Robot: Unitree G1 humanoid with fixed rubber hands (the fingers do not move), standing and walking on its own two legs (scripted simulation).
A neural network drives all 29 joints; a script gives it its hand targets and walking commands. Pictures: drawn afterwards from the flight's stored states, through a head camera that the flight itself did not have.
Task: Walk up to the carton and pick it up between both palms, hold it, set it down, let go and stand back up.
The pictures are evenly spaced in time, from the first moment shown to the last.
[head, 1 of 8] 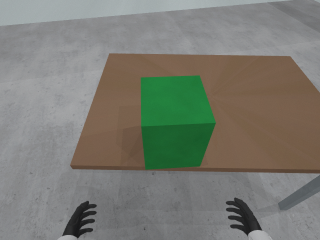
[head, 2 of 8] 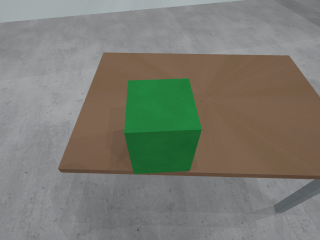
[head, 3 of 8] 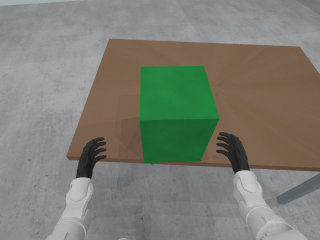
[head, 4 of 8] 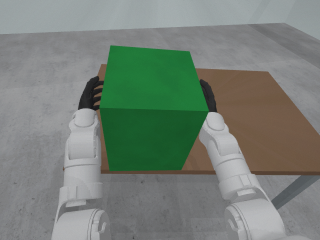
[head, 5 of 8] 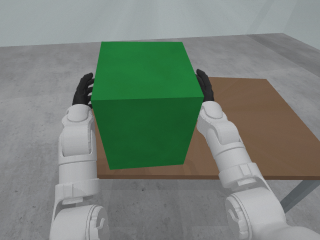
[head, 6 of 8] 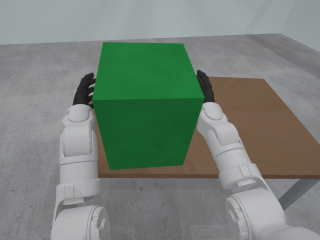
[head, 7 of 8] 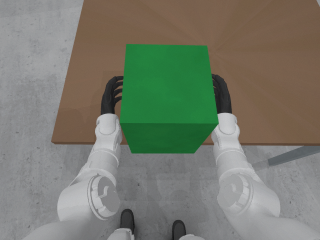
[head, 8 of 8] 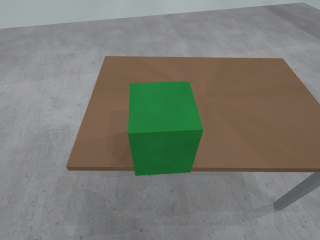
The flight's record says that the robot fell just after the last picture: no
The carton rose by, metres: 0.23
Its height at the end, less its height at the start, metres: +0.00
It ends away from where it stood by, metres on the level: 0.03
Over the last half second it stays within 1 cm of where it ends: yes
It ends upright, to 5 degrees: yes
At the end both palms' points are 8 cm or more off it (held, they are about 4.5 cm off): yes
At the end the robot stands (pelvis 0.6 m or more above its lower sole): yes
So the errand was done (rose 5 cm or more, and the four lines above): yes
